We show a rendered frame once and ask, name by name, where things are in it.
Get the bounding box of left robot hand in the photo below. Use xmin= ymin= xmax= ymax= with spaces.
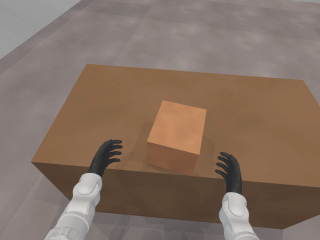
xmin=87 ymin=139 xmax=123 ymax=177

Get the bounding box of carton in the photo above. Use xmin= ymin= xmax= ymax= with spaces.
xmin=147 ymin=100 xmax=207 ymax=175

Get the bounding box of pedestal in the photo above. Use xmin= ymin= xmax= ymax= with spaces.
xmin=31 ymin=64 xmax=320 ymax=230

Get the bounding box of left robot forearm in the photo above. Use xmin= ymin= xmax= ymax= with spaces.
xmin=44 ymin=173 xmax=102 ymax=240

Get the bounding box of right robot forearm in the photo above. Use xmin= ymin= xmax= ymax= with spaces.
xmin=219 ymin=192 xmax=259 ymax=240

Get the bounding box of right robot hand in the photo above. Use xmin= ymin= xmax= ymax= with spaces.
xmin=215 ymin=152 xmax=242 ymax=195

